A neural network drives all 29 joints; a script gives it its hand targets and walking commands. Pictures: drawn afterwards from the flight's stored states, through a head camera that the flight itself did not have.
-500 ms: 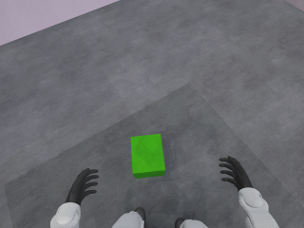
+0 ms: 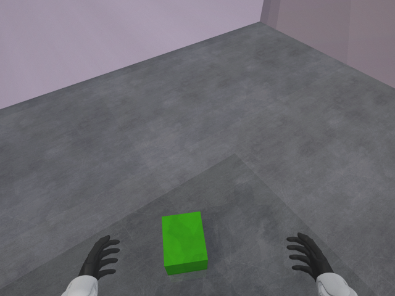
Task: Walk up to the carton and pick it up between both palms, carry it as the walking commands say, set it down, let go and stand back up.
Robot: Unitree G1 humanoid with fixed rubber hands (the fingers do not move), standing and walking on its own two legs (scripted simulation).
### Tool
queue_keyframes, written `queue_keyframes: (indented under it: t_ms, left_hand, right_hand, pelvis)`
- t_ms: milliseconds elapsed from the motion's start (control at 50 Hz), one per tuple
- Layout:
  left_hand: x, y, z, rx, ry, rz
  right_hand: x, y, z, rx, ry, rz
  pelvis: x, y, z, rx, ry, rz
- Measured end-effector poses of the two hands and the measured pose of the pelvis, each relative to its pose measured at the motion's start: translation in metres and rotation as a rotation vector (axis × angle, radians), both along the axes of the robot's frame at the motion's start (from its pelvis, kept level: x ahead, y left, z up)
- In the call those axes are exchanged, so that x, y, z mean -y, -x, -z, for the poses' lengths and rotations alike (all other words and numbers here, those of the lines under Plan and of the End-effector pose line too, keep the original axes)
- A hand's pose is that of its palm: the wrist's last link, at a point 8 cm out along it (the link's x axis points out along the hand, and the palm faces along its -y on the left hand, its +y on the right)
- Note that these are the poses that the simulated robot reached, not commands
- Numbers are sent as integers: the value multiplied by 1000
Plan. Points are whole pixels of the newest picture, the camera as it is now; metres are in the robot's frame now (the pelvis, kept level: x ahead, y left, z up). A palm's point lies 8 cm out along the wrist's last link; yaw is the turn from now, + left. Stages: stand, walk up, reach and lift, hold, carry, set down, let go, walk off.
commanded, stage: let go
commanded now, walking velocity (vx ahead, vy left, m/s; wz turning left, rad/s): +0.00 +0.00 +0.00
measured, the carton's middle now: (184, 243) +0.43 +0.07 -0.69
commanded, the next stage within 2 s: stand in 0.04 s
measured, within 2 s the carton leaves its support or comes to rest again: neither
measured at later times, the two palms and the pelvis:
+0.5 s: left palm (67, 290) +0.15 +0.29 -0.11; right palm (345, 288) +0.13 -0.28 -0.08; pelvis +0.02 +0.02 +0.00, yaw -2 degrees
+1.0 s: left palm out of the picture +0.12 +0.31 -0.11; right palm out of the picture +0.11 -0.28 -0.08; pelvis +0.01 +0.02 +0.00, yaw -1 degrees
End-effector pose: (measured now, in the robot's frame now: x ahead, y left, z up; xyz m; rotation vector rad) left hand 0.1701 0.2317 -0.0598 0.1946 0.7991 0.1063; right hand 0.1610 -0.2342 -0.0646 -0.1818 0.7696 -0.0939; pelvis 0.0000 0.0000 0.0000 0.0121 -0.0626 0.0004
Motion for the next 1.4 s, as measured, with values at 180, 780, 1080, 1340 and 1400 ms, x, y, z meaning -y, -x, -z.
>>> queue_keyframes:
  t_ms: [180, 780, 1080, 1340, 1400]
  left_hand:
    - [-31, 10, 24, -29, -72, -8]
    - [-72, 20, 46, -183, -142, 18]
    - [-81, 56, 49, -254, -152, -3]
    - [-85, 78, 49, -298, -159, -20]
    - [-86, 81, 49, -304, -161, -23]
  right_hand:
    - [26, 22, 14, -127, 147, 22]
    - [41, 37, 20, -239, 208, 98]
    - [48, 57, 21, -279, 215, 101]
    - [53, 71, 23, -316, 216, 100]
    - [54, 73, 24, -323, 216, 100]
  pelvis:
    - [-4, -3, 4, -57, 16, 7]
    - [-21, -18, 1, -57, 18, 28]
    - [-21, -7, -2, -38, 19, 25]
    - [-20, 2, -4, -28, 19, 19]
    - [-19, 4, -5, -26, 20, 18]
